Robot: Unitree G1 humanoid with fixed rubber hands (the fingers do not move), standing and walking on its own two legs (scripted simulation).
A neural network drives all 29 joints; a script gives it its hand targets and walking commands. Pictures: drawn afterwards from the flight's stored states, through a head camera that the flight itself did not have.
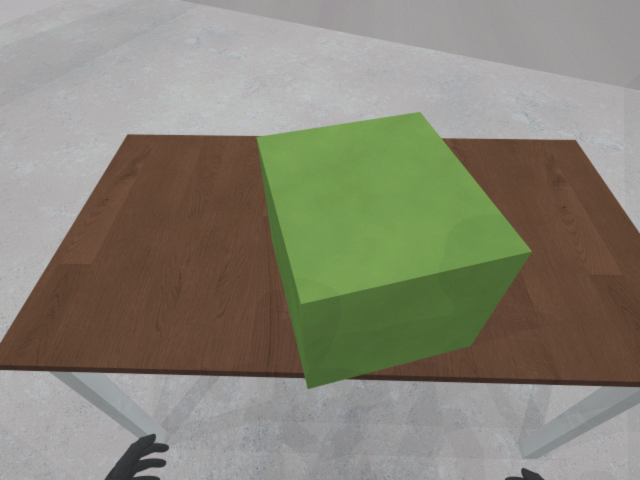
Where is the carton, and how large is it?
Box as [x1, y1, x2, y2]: [256, 112, 531, 388]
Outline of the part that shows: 420,112 256,137 272,242 308,388 470,345 531,252 530,249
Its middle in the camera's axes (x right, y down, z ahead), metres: +0.07 +0.01 +0.61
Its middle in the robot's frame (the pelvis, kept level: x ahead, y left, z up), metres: +0.46 -0.04 +0.00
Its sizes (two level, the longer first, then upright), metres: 0.307 0.272 0.243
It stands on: a table, 0.65 m high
